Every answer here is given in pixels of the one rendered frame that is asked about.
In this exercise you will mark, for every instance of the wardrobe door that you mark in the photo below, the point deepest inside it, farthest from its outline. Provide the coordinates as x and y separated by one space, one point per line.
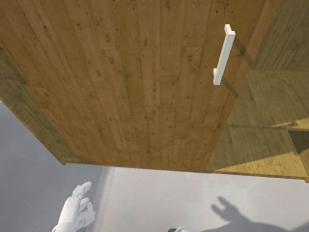
129 83
18 92

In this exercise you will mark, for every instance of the left robot forearm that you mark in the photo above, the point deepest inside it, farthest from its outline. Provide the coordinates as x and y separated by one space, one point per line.
65 227

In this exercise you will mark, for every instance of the handle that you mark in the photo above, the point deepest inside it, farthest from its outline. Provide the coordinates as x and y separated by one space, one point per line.
224 55

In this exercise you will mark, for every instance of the robot left hand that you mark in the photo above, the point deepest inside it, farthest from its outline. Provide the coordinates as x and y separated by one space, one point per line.
72 210

